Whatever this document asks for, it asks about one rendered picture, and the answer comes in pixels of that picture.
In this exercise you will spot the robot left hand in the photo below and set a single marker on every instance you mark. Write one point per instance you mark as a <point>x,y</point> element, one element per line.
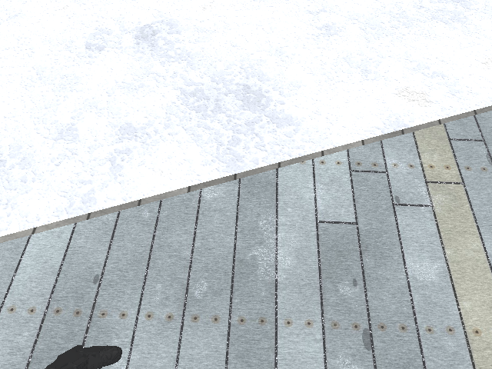
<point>94,357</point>

